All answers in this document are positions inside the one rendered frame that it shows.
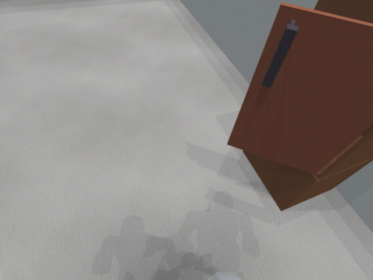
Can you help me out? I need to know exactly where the handle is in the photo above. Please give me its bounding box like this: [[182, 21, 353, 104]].
[[262, 19, 298, 88]]

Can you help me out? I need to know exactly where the cupboard door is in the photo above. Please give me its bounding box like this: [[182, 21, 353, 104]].
[[227, 2, 373, 175]]

